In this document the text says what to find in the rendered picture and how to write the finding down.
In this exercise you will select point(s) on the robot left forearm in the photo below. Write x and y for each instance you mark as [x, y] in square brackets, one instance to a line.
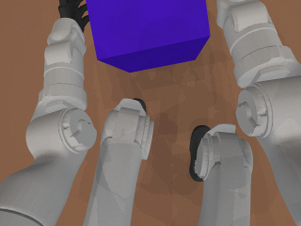
[64, 76]

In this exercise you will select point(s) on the robot right upper arm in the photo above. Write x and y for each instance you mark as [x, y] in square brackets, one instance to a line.
[270, 110]

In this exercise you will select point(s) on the right robot shin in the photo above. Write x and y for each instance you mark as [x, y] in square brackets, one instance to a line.
[230, 128]

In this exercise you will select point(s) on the robot left upper arm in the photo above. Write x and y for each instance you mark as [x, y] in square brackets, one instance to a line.
[36, 195]

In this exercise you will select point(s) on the robot right forearm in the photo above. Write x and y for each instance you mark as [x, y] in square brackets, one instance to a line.
[253, 42]

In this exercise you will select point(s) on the robot right thigh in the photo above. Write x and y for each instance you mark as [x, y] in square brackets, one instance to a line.
[226, 181]

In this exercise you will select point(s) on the carton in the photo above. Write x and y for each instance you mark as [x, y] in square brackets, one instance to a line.
[138, 35]

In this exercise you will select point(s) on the left robot hand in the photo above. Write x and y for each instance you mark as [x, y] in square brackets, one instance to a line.
[70, 9]

